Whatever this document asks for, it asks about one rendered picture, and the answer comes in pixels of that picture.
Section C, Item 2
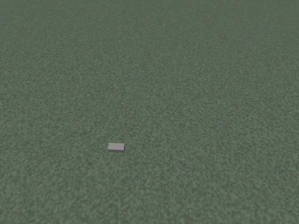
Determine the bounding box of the small box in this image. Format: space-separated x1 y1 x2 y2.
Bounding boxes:
107 143 125 153

